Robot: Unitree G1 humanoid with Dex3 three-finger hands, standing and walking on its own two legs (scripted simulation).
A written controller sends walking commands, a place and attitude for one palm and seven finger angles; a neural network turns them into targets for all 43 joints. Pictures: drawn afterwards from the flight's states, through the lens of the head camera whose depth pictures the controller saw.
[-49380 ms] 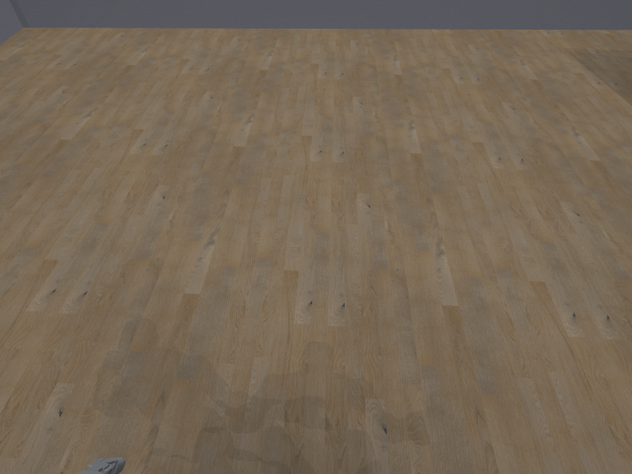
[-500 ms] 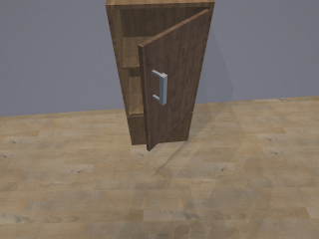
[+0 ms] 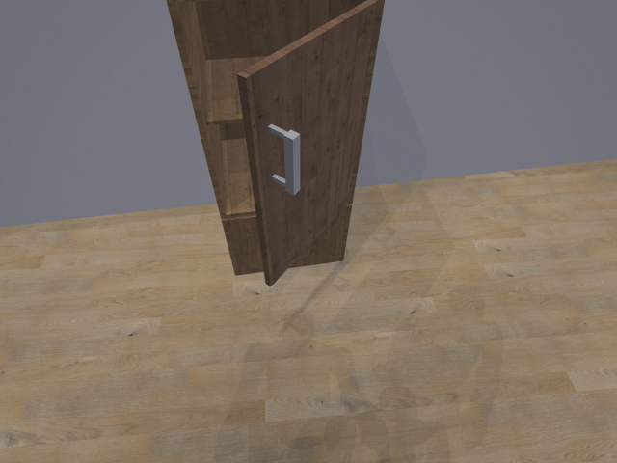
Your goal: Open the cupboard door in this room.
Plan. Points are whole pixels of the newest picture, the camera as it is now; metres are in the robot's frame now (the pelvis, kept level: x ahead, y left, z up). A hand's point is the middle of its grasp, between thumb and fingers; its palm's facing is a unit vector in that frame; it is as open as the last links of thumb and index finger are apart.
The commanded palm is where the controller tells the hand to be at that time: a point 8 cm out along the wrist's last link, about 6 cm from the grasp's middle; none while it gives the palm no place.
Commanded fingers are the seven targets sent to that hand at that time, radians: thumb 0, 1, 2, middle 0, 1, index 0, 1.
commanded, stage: walk to a spot facing it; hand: left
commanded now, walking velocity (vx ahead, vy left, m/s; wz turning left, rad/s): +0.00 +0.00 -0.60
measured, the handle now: (284, 160) +0.61 +0.08 +0.02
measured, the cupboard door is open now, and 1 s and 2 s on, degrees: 43 43 43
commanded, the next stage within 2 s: none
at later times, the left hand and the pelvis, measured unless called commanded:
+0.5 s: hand out of the picture +0.10 +0.16 -0.15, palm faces -0.23 -0.92 -0.30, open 7.4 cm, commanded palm none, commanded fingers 0.00 0.90 0.90 -0.20 -0.30 -0.20 -0.30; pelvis -0.02 -0.03 +0.00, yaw -17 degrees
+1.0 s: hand (273, 435) +0.19 +0.07 -0.16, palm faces -0.54 -0.79 -0.29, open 7.4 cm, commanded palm none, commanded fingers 0.00 0.90 0.90 -0.20 -0.30 -0.20 -0.30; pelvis -0.02 -0.05 -0.01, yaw -34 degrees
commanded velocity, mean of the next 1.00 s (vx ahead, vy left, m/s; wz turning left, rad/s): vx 0.01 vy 0.00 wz -0.60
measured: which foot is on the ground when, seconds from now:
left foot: down 0.00-0.30, up 0.32-0.64, down 0.66-0.96, up 0.98-1.00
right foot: down 0.00-0.66, up 0.68-0.94, down 0.96-1.00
